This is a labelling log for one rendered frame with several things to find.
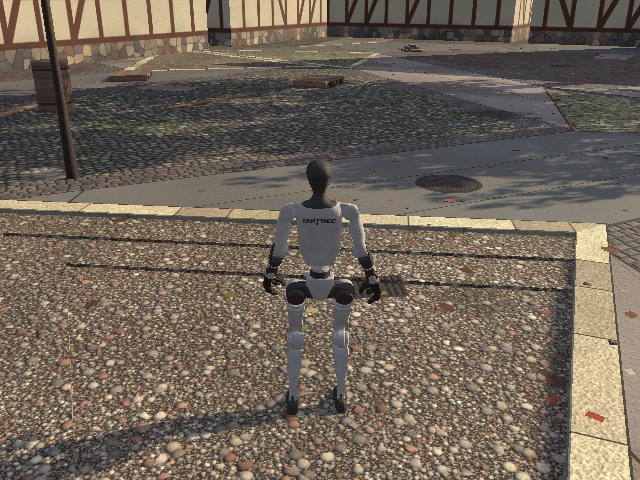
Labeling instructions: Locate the robot left forearm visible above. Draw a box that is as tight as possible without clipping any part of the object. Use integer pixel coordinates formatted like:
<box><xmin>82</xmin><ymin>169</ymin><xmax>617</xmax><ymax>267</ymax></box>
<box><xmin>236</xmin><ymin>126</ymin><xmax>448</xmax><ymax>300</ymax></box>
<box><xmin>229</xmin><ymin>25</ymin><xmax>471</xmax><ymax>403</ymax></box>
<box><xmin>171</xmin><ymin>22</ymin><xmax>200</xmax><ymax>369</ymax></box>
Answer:
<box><xmin>265</xmin><ymin>243</ymin><xmax>283</xmax><ymax>279</ymax></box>

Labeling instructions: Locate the right robot hand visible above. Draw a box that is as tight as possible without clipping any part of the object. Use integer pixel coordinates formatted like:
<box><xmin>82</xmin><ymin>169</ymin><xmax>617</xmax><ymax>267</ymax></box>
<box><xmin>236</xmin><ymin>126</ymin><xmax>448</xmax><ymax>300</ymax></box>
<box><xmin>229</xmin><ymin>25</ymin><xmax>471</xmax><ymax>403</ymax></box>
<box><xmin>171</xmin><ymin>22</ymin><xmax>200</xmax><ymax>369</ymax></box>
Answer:
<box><xmin>359</xmin><ymin>279</ymin><xmax>382</xmax><ymax>304</ymax></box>

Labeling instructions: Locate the robot right upper arm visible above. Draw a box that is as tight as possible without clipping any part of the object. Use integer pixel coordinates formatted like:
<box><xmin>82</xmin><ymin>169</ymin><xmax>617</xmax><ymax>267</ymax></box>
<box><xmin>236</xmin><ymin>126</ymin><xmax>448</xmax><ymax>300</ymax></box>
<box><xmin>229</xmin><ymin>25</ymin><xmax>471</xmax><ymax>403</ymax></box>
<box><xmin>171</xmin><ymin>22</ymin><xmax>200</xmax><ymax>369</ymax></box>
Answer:
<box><xmin>340</xmin><ymin>202</ymin><xmax>368</xmax><ymax>258</ymax></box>

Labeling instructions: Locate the left robot hand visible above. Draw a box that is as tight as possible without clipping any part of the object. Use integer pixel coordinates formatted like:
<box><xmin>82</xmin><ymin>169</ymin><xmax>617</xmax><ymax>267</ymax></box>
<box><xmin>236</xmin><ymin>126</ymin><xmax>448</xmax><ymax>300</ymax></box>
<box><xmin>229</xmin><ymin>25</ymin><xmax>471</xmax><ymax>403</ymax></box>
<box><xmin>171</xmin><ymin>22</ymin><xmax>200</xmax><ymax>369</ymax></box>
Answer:
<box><xmin>263</xmin><ymin>275</ymin><xmax>286</xmax><ymax>295</ymax></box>

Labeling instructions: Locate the robot right foot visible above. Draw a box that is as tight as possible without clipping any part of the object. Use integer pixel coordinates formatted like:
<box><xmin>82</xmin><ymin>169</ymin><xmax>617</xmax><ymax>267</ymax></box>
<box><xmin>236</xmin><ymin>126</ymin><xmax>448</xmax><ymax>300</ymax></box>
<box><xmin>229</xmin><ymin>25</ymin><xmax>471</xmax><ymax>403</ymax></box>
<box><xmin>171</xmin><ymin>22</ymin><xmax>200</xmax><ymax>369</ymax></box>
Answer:
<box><xmin>333</xmin><ymin>385</ymin><xmax>348</xmax><ymax>413</ymax></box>

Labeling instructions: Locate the robot right forearm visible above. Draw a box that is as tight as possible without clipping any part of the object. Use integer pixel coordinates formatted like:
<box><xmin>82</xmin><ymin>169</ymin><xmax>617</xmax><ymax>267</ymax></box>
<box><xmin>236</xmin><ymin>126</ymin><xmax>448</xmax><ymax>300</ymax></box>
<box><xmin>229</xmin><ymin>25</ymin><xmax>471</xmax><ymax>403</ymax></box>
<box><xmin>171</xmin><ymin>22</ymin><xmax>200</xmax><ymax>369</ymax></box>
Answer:
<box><xmin>358</xmin><ymin>242</ymin><xmax>379</xmax><ymax>284</ymax></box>

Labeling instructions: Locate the robot left thigh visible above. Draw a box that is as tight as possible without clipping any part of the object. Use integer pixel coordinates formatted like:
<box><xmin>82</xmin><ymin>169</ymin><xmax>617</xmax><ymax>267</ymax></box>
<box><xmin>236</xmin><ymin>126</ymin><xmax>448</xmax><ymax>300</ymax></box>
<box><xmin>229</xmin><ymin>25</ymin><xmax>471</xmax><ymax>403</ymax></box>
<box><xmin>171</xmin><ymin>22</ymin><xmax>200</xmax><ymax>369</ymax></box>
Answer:
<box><xmin>286</xmin><ymin>279</ymin><xmax>306</xmax><ymax>350</ymax></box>

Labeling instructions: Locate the robot left upper arm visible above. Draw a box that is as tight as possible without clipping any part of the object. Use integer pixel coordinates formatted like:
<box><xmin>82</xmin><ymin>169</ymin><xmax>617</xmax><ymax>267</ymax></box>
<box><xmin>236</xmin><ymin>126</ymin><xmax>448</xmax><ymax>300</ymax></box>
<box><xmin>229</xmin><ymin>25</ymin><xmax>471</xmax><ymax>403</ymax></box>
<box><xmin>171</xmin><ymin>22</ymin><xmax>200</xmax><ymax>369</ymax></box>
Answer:
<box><xmin>272</xmin><ymin>203</ymin><xmax>299</xmax><ymax>258</ymax></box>

